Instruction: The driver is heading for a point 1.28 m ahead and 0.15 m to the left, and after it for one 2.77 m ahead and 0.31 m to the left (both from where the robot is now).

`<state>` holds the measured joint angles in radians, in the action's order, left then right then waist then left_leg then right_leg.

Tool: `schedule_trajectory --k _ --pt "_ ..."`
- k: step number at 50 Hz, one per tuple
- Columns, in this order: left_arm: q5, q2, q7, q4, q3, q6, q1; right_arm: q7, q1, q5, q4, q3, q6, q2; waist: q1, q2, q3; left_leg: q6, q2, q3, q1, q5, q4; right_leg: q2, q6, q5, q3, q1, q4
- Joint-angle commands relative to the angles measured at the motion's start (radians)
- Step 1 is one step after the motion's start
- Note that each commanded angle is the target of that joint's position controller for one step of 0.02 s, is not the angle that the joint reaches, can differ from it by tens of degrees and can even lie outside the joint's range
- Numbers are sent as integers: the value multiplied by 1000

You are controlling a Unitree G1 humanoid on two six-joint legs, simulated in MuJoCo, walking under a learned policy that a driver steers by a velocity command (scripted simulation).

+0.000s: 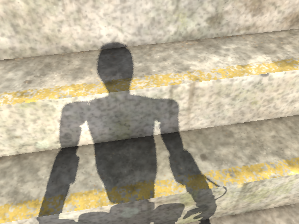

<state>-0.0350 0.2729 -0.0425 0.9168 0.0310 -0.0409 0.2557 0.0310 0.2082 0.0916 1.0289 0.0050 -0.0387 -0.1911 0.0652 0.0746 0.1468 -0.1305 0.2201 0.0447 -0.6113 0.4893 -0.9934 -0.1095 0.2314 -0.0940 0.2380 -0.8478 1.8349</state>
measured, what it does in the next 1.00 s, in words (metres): climbs, turning left: right foot 0.21 m higher, then left foot 0.22 m higher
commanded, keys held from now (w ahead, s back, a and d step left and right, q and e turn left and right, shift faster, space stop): w+q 0.58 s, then w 0.20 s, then w+e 0.22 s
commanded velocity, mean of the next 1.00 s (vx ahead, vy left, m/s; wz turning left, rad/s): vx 0.50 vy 0.00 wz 0.38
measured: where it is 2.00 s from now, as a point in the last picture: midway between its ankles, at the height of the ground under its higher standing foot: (109, 82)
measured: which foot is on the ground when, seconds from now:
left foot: down 0.00-0.32, up 0.34-0.84, down 0.86-1.00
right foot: up 0.00-0.26, down 0.28-0.88, up 0.90-1.00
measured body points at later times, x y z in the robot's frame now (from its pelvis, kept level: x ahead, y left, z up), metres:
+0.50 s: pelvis +0.22 -0.07 +0.24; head +0.21 -0.06 +0.69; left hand +0.26 +0.18 +0.09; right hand +0.34 -0.29 +0.10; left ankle +0.16 +0.07 -0.23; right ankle +0.27 -0.16 -0.45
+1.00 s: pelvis +0.44 +0.05 +0.40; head +0.46 +0.04 +0.85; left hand +0.37 +0.26 +0.25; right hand +0.67 -0.09 +0.27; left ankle +0.48 +0.16 -0.23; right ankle +0.35 -0.13 -0.12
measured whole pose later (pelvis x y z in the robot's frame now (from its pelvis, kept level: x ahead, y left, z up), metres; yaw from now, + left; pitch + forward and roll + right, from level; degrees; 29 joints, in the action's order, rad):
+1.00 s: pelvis +0.44 +0.05 +0.40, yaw +20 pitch +6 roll +3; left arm -0.03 0.16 -0.06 1.05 0.04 -0.11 0.34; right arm 0.00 0.05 0.02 0.96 0.00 0.02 -0.15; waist -0.02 0.03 0.11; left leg -0.07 -0.04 0.18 -0.81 0.48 -1.18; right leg 0.06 0.13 -0.10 0.08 -0.60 1.67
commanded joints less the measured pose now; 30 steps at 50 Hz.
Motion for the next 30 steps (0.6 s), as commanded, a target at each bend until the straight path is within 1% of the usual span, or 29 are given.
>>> schedule_trajectory --k 1,2,3,4,6,7,8,9,10,11,12,13,14,15,16,17,18,19,20,21,22,23,24,25,26,27,28,29,30 --pt "-60 -60 -5 -114 -52 43 -12 96 31 24 74 26 77 64 -146 63 -167 -168 -253 -511 129 -179 527 19 38 87 109 -516 151" --pt "-41 -1 13 -135 -40 46 -39 109 -218 -8 -23 5 103 10 -220 16 -121 -166 -231 -389 -87 -103 612 68 -10 169 -43 -329 36" --pt "-44 10 8 -147 -46 67 -91 101 -237 -27 -36 -3 111 -45 -211 -92 -59 -220 -234 -481 -183 -33 664 79 -67 243 -149 -311 283" --pt "-29 9 12 -121 -45 74 -113 88 -109 -24 -7 9 125 -13 -177 -107 -48 -203 -264 -552 -99 -28 661 86 -85 271 -153 -403 513" --pt "-58 -56 15 -153 -89 60 -250 72 274 8 139 42 135 76 -67 -43 -101 -138 -276 -565 211 -98 566 104 -16 356 -81 -748 592" --pt "-58 -48 14 -188 -92 39 -338 62 393 15 175 42 140 75 -24 -39 -87 -119 -264 -534 315 -181 529 124 7 380 -95 -798 521" --pt "-47 -35 14 -216 -91 21 -417 51 433 14 190 37 147 59 -9 -61 -72 -110 -265 -515 350 -232 519 150 17 431 -115 -796 457" --pt "-31 -37 28 -257 -93 26 -493 59 417 27 187 33 151 11 -27 -38 -28 -91 -243 -488 284 -268 552 174 -11 356 -185 -666 218" --pt "-24 -36 43 -330 -90 35 -624 58 436 16 187 17 159 -5 -3 -101 -36 -90 -250 -481 202 -306 605 206 -22 448 -215 -581 63" --pt "-39 -87 37 -384 -103 63 -722 62 350 -42 126 1 153 -38 -33 -159 -23 -180 -281 -474 -19 -365 831 177 -73 599 -384 -290 -175" --pt "-23 -143 11 -422 -134 110 -821 86 389 -60 171 -6 136 -61 -17 -203 -73 -245 -383 -564 -221 -450 980 148 -108 798 -362 -17 -319" --pt "-10 -164 -12 -392 -125 109 -735 97 352 -76 119 -16 161 -103 -58 -306 -74 -264 -455 -556 -136 -1038 935 93 -154 728 -434 74 -285" --pt "24 -57 -20 -331 -87 101 -570 118 293 -79 121 -42 167 -192 -159 -344 47 -248 -466 -483 104 -1921 795 14 -128 530 -408 121 -411" --pt "12 56 -13 -253 -41 79 -313 137 218 -79 77 -71 188 -230 -236 -278 182 -192 -445 -375 355 -2324 497 3 -83 480 -297 217 -650" --pt "15 74 4 -154 -26 73 -39 158 297 -4 67 -42 199 -88 -251 21 484 -165 -358 -387 67 -2078 155 168 94 285 106 706 -828" --pt "-36 144 20 -72 -6 97 165 185 352 44 106 -7 172 52 -300 245 459 -143 -166 -372 -210 -1056 -125 363 222 517 600 903 -1269" --pt "-48 185 6 -68 8 102 124 190 294 -22 205 -43 147 -20 -339 230 160 -95 -114 -416 -425 -734 -851 453 218 1153 880 601 -1523" --pt "-20 183 2 -8 8 78 -6 173 247 -71 177 -42 140 -4 -216 132 -34 -108 -147 -354 -567 -775 -1046 436 135 1237 708 421 -1469" --pt "-14 58 -2 45 -10 48 -60 132 187 -78 144 -41 139 5 -142 -49 -60 -136 -176 -331 -599 -745 -1056 431 85 1067 450 368 -1351" --pt "41 -115 55 166 -17 1 -50 28 -25 -19 -139 -53 154 28 -15 -151 -26 -66 -179 -223 -411 -630 -969 418 -89 1005 216 362 -1269" --pt "26 -182 73 210 -40 -29 -110 7 -30 -46 -143 -37 140 80 43 -116 -75 -57 -174 -226 -452 -571 -1037 390 -137 884 33 302 -1239" --pt "-18 -246 40 97 -79 -26 -261 81 75 -108 3 -9 86 86 -27 -123 -32 -146 -213 -344 -603 -582 -1024 349 -85 581 -77 378 -1344" --pt "-27 -231 41 100 -63 -36 -249 98 75 -118 -19 -8 69 107 0 -74 -87 -161 -202 -332 -656 -497 -1061 324 -75 464 -167 383 -1413" --pt "-30 -202 39 105 -53 -43 -211 103 40 -106 -56 -4 75 96 6 -125 -59 -163 -215 -273 -654 -461 -1058 342 -49 352 -234 384 -1450" --pt "-50 -169 31 112 -44 -44 -182 101 1 -102 -86 3 88 83 13 -169 -28 -172 -224 -229 -635 -465 -975 333 -63 316 -317 393 -1479" --pt "-59 -128 16 96 -35 -46 -199 100 -34 -107 -100 3 94 66 17 -157 -8 -176 -227 -174 -562 -468 -962 317 -63 273 -382 348 -1533" --pt "-74 -103 4 114 -30 -39 -157 104 -45 -125 -83 3 91 47 -2 -98 -11 -172 -233 -157 -610 -498 -1069 329 -49 302 -377 375 -1570" --pt "-85 -88 -3 158 -32 -26 -55 111 -58 -125 -77 11 81 53 -32 -49 -26 -191 -225 -166 -776 -460 -1279 374 -18 335 -324 497 -1586" --pt "-98 -105 -7 212 -43 -21 49 101 -70 -126 -83 20 71 65 -44 -50 -83 -223 -217 -231 -965 -435 -1395 405 -18 364 -279 619 -1599"
Velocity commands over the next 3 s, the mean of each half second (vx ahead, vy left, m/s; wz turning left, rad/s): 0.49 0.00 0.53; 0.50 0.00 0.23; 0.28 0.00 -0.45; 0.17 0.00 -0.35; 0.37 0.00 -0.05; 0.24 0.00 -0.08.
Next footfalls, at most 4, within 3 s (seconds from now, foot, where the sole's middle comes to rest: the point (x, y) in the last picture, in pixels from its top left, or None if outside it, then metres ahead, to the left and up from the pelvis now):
0.28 right None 0.31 -0.16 -0.49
0.86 left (88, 179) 0.51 0.19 -0.27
1.32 right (143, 68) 0.76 0.00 -0.06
1.92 left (73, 75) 0.75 0.22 -0.06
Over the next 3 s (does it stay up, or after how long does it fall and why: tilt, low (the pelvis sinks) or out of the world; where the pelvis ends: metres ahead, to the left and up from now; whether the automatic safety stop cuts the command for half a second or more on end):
stays up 1.07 0.27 1.04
